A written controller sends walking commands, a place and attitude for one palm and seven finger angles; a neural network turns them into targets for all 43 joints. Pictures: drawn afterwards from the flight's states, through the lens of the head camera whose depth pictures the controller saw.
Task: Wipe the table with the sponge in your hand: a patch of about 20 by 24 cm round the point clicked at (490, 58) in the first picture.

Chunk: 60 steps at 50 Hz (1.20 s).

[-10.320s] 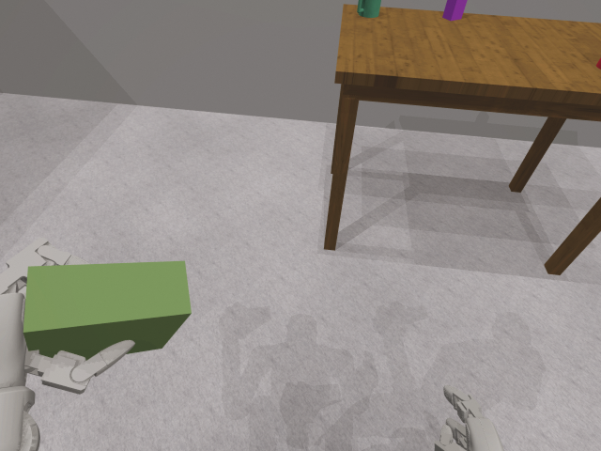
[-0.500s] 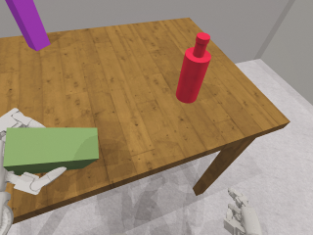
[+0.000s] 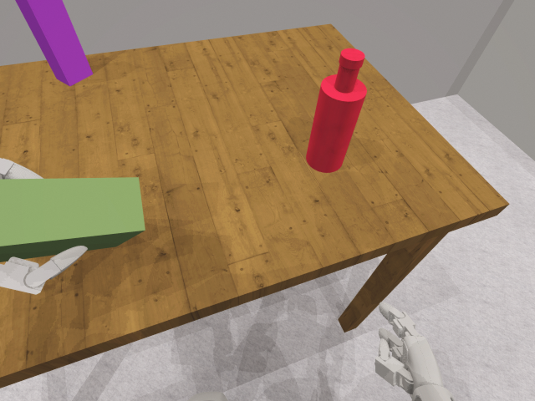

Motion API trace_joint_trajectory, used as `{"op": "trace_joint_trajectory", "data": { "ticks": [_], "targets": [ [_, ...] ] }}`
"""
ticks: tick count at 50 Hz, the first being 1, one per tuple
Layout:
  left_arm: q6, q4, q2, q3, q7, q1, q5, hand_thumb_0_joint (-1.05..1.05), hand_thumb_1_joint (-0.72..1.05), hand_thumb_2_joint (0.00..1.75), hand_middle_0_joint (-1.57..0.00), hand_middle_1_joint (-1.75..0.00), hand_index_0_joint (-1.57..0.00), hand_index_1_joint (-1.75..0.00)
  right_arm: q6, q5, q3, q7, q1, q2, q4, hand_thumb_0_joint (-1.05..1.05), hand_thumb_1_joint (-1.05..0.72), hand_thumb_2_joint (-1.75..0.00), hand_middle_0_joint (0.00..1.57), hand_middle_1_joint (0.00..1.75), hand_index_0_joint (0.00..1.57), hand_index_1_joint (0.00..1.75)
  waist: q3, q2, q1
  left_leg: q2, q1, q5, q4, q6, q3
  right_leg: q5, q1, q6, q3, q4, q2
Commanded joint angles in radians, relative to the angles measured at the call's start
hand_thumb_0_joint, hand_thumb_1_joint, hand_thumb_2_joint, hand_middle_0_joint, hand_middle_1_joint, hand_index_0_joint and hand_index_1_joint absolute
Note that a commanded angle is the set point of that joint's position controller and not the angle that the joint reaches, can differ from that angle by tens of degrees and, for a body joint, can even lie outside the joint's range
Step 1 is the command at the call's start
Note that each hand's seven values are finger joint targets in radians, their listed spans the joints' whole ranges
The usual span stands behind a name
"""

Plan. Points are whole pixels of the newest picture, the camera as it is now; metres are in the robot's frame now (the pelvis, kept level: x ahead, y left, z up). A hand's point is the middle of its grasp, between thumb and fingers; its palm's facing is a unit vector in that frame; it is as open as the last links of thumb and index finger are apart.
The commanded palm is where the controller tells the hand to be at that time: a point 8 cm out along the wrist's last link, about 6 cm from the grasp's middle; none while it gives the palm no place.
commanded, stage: come to a stop and stand still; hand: left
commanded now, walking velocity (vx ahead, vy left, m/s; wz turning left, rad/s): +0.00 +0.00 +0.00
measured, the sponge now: (85, 220) +0.26 +0.24 +0.16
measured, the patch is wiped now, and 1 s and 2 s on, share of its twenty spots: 0.00 0.00 0.00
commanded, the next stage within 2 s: look again from close up in 0.84 s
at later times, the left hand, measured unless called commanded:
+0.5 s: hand (65, 250) +0.23 +0.25 +0.15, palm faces +0.38 -0.85 -0.37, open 9.9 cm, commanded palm +0.17 +0.28 +0.18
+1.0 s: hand (44, 255) +0.22 +0.27 +0.16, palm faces +0.42 -0.83 -0.37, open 9.9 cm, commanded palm +0.16 +0.29 +0.18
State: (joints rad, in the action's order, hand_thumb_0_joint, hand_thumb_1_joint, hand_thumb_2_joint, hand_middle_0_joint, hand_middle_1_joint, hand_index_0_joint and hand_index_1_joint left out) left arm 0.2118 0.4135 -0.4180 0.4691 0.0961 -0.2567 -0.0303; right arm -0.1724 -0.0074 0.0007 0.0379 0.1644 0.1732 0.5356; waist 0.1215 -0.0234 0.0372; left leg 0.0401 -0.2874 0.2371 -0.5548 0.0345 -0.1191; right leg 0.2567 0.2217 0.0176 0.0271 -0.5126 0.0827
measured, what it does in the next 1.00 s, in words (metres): stands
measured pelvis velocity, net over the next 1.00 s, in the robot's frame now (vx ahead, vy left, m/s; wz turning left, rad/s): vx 0.01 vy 0.01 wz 0.03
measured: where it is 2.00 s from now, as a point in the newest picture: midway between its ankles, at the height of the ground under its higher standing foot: outside the picture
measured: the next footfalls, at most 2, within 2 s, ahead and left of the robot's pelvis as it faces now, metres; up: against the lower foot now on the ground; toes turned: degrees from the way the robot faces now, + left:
none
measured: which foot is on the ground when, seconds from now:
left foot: down 0.00-1.00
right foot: down 0.00-1.00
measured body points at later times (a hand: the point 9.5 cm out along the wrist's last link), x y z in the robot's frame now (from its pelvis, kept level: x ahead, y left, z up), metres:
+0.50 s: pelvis +0.01 +0.00 +0.01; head +0.04 +0.02 +0.45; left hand +0.20 +0.29 +0.17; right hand +0.18 -0.24 -0.06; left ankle +0.04 +0.10 -0.73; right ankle +0.01 -0.17 -0.73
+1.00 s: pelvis +0.01 +0.01 +0.01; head +0.05 +0.03 +0.45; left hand +0.19 +0.31 +0.18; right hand +0.21 -0.20 -0.06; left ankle +0.04 +0.10 -0.73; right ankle +0.01 -0.17 -0.73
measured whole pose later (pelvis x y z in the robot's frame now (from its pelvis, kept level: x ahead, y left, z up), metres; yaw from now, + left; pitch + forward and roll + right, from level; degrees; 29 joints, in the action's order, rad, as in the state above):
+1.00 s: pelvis +0.01 +0.01 +0.01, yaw +1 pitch -2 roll -2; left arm 0.17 0.51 -0.35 0.37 0.11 -0.42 -0.03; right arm -0.11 -0.02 -0.01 -0.02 0.16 0.17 0.56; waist 0.12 -0.03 0.04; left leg 0.03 -0.25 0.22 -0.50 0.04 -0.09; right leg 0.21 0.14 0.07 0.06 -0.39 0.08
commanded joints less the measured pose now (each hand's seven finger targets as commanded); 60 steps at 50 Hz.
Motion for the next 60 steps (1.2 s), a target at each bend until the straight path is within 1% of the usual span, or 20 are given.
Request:
{"op": "trace_joint_trajectory", "data": {
  "ticks": [1,3,4,5,7,9,15,24,25,31,34,35,39,40,44,45,49,50,59,60],
  "targets": [
    [0.053,0.269,-0.097,0.002,0.008,-0.145,-0.024,0.00,0.10,1.30,-1.20,-1.60,-1.20,-1.60,-0.035,-0.017,0.050,-0.021,-0.043,0.148,-0.154,0.00,-0.90,-0.90,0.20,0.30,0.20,0.30,-0.197,-0.051,-0.018,0.031,0.038,-0.080,0.073,-0.029,0.061,-0.191,-0.071,-0.040,-0.018,0.127,-0.010],
    [0.052,0.208,-0.130,0.048,0.015,-0.110,-0.028,0.00,0.10,1.30,-1.20,-1.60,-1.20,-1.60,-0.027,-0.013,0.050,-0.052,-0.059,0.144,-0.146,0.00,-0.90,-0.90,0.20,0.30,0.20,0.30,-0.149,-0.116,-0.023,0.003,0.068,0.073,0.089,-0.035,0.058,-0.006,0.050,-0.045,-0.058,0.183,0.003],
    [0.050,0.226,-0.186,0.093,0.027,-0.066,-0.026,0.00,0.10,1.30,-1.20,-1.60,-1.20,-1.60,-0.017,-0.014,0.048,-0.068,-0.085,0.154,-0.142,0.00,-0.90,-0.90,0.20,0.30,0.20,0.30,-0.138,-0.043,-0.023,0.011,0.094,0.116,0.127,-0.033,0.060,0.090,0.100,-0.041,-0.050,0.188,-0.005],
    [0.055,0.188,-0.133,0.055,0.022,-0.056,-0.024,0.00,0.10,1.30,-1.20,-1.60,-1.20,-1.60,-0.010,-0.007,0.044,-0.077,-0.066,0.149,-0.137,0.00,-0.90,-0.90,0.20,0.30,0.20,0.30,-0.112,0.019,-0.029,0.026,0.055,0.168,0.165,-0.021,0.081,0.134,0.086,-0.038,-0.025,0.178,-0.016],
    [0.064,0.200,-0.148,0.059,0.023,-0.014,-0.012,0.00,0.10,1.30,-1.20,-1.60,-1.20,-1.60,-0.015,-0.010,0.045,-0.087,-0.063,0.149,-0.139,0.00,-0.90,-0.90,0.20,0.30,0.20,0.30,-0.123,0.107,-0.019,0.041,0.013,0.238,0.209,-0.004,0.087,0.115,0.019,-0.030,-0.015,0.152,-0.041],
    [0.065,0.226,-0.171,0.067,0.027,0.030,-0.006,0.00,0.10,1.30,-1.20,-1.60,-1.20,-1.60,-0.023,-0.013,0.040,-0.089,-0.076,0.151,-0.136,0.00,-0.90,-0.90,0.20,0.30,0.20,0.30,-0.138,0.078,-0.015,0.028,0.024,0.233,0.198,-0.011,0.074,0.116,0.007,-0.029,-0.025,0.169,-0.043],
    [0.052,0.187,-0.060,-0.035,0.017,-0.042,-0.002,0.00,0.10,1.30,-1.20,-1.60,-1.20,-1.60,-0.044,-0.007,0.045,-0.083,-0.060,0.147,-0.108,0.00,-0.90,-0.90,0.20,0.30,0.20,0.30,-0.135,-0.002,-0.024,-0.001,0.072,0.139,0.130,-0.017,0.055,0.113,0.029,-0.035,-0.054,0.242,-0.018],
    [0.056,0.269,-0.133,0.054,0.032,-0.121,-0.007,0.00,0.10,1.30,-1.20,-1.60,-1.20,-1.60,-0.044,-0.009,0.054,-0.074,-0.074,0.153,-0.107,0.00,-0.90,-0.90,0.20,0.30,0.20,0.30,-0.218,0.092,-0.010,0.023,0.102,-0.106,0.157,-0.022,0.076,-0.192,-0.103,-0.020,-0.003,0.133,-0.037],
    [0.056,0.263,-0.089,0.016,0.026,-0.135,-0.011,0.00,0.10,1.30,-1.20,-1.60,-1.20,-1.60,-0.037,-0.005,0.053,-0.071,-0.059,0.148,-0.110,0.00,-0.90,-0.90,0.20,0.30,0.20,0.30,-0.215,0.074,-0.014,0.028,0.096,-0.140,0.151,-0.017,0.084,-0.226,-0.117,-0.021,0.003,0.134,-0.034],
    [0.049,0.329,-0.099,0.015,0.024,-0.122,-0.015,0.00,0.10,1.30,-1.20,-1.60,-1.20,-1.60,-0.019,-0.012,0.058,-0.066,-0.056,0.151,-0.123,0.00,-0.90,-0.90,0.20,0.30,0.20,0.30,-0.238,0.114,-0.018,0.047,0.154,-0.315,0.134,-0.022,0.086,-0.318,-0.129,-0.018,0.015,0.104,-0.030],
    [0.037,0.320,-0.115,0.032,0.032,-0.126,-0.014,0.00,0.10,1.30,-1.20,-1.60,-1.20,-1.60,-0.012,-0.014,0.051,-0.067,-0.075,0.151,-0.124,0.00,-0.90,-0.90,0.20,0.30,0.20,0.30,-0.238,0.110,-0.014,0.053,0.161,-0.271,0.149,-0.023,0.089,-0.275,-0.118,-0.016,0.015,0.107,-0.032],
    [0.037,0.312,-0.076,-0.007,0.026,-0.127,-0.016,0.00,0.10,1.30,-1.20,-1.60,-1.20,-1.60,-0.005,-0.008,0.050,-0.065,-0.059,0.147,-0.123,0.00,-0.90,-0.90,0.20,0.30,0.20,0.30,-0.230,0.110,-0.017,0.053,0.140,-0.243,0.154,-0.018,0.093,-0.270,-0.127,-0.017,0.019,0.118,-0.031],
    [0.027,0.326,-0.117,0.026,0.037,-0.107,-0.014,0.00,0.10,1.30,-1.20,-1.60,-1.20,-1.60,-0.003,-0.013,0.048,-0.068,-0.083,0.149,-0.129,0.00,-0.90,-0.90,0.20,0.30,0.20,0.30,-0.225,0.100,-0.015,0.051,0.132,-0.161,0.163,-0.022,0.095,-0.244,-0.122,-0.018,0.005,0.129,-0.025],
    [0.028,0.317,-0.067,-0.022,0.030,-0.105,-0.015,0.00,0.10,1.30,-1.20,-1.60,-1.20,-1.60,0.005,-0.008,0.045,-0.067,-0.065,0.144,-0.129,0.00,-0.90,-0.90,0.20,0.30,0.20,0.30,-0.216,0.097,-0.019,0.049,0.117,-0.139,0.167,-0.018,0.096,-0.239,-0.127,-0.021,0.011,0.137,-0.026],
    [0.024,0.336,-0.121,0.024,0.043,-0.089,-0.011,0.00,0.10,1.30,-1.20,-1.60,-1.20,-1.60,0.003,-0.013,0.046,-0.070,-0.086,0.150,-0.133,0.00,-0.90,-0.90,0.20,0.30,0.20,0.30,-0.217,0.115,-0.017,0.050,0.108,-0.085,0.185,-0.021,0.110,-0.200,-0.128,-0.021,0.007,0.135,-0.027],
    [0.028,0.325,-0.066,-0.027,0.034,-0.089,-0.014,0.00,0.10,1.30,-1.20,-1.60,-1.20,-1.60,0.009,-0.008,0.043,-0.069,-0.068,0.144,-0.133,0.00,-0.90,-0.90,0.20,0.30,0.20,0.30,-0.207,0.113,-0.021,0.046,0.099,-0.073,0.189,-0.019,0.107,-0.195,-0.127,-0.023,0.012,0.142,-0.031],
    [0.024,0.329,-0.118,0.020,0.043,-0.090,-0.013,0.00,0.10,1.30,-1.20,-1.60,-1.20,-1.60,0.004,-0.015,0.046,-0.070,-0.088,0.151,-0.136,0.00,-0.90,-0.90,0.20,0.30,0.20,0.30,-0.202,0.097,-0.018,0.046,0.086,-0.017,0.197,-0.020,0.114,-0.160,-0.121,-0.021,0.004,0.149,-0.032],
    [0.026,0.309,-0.066,-0.027,0.035,-0.099,-0.016,0.00,0.10,1.30,-1.20,-1.60,-1.20,-1.60,0.010,-0.009,0.042,-0.069,-0.070,0.143,-0.134,0.00,-0.90,-0.90,0.20,0.30,0.20,0.30,-0.193,0.103,-0.023,0.044,0.075,-0.016,0.199,-0.017,0.114,-0.162,-0.125,-0.023,0.010,0.155,-0.033],
    [0.029,0.328,-0.125,0.033,0.044,-0.136,-0.016,0.00,0.10,1.30,-1.20,-1.60,-1.20,-1.60,0.005,-0.017,0.050,-0.071,-0.080,0.153,-0.133,0.00,-0.90,-0.90,0.20,0.30,0.20,0.30,-0.215,0.095,-0.020,0.041,0.086,-0.057,0.184,-0.020,0.116,-0.187,-0.132,-0.021,0.006,0.143,-0.029],
    [0.029,0.303,-0.072,-0.014,0.034,-0.150,-0.022,0.00,0.10,1.30,-1.20,-1.60,-1.20,-1.60,0.011,-0.011,0.046,-0.069,-0.063,0.145,-0.133,0.00,-0.90,-0.90,0.20,0.30,0.20,0.30,-0.203,0.085,-0.023,0.039,0.073,-0.055,0.186,-0.017,0.116,-0.190,-0.133,-0.023,0.010,0.151,-0.029]
  ]
}}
